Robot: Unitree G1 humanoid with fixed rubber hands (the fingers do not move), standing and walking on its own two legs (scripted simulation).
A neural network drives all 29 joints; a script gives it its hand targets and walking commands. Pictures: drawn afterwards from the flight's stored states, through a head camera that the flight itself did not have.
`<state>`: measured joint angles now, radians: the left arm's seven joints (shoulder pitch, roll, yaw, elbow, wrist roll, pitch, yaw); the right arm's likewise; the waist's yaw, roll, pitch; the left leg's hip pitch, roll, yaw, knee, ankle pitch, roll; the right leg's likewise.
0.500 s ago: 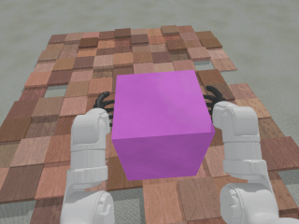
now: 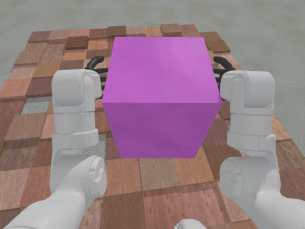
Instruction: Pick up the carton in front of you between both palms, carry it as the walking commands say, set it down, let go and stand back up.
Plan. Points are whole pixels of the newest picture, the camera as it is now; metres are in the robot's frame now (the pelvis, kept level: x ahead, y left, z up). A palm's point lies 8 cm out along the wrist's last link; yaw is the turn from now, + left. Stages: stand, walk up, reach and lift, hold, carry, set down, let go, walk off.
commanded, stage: carry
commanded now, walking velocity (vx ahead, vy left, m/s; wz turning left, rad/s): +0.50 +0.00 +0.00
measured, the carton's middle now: (158, 103) +0.39 -0.01 +0.12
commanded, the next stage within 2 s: none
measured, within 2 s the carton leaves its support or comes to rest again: neither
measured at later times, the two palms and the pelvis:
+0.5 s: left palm (98, 50) +0.64 +0.18 +0.12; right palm (184, 43) +0.67 -0.12 +0.12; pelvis +0.30 -0.01 +0.03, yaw +2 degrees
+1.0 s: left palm out of the picture +0.96 +0.20 +0.16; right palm out of the picture +0.95 -0.10 +0.17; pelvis +0.60 +0.05 +0.05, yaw +1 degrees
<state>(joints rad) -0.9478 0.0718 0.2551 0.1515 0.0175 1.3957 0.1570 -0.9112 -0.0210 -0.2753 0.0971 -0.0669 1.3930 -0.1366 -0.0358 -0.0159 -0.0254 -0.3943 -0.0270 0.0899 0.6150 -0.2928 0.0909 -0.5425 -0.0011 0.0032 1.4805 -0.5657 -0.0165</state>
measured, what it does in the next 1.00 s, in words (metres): walks ahead: right foot, then left foot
